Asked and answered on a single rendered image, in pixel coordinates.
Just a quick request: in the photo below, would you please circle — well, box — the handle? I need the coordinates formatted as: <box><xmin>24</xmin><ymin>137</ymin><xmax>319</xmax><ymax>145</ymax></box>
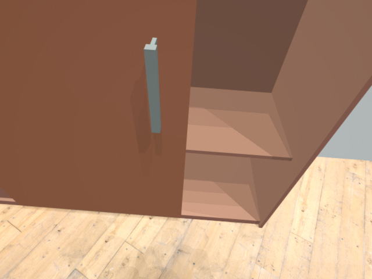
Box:
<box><xmin>144</xmin><ymin>38</ymin><xmax>161</xmax><ymax>133</ymax></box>

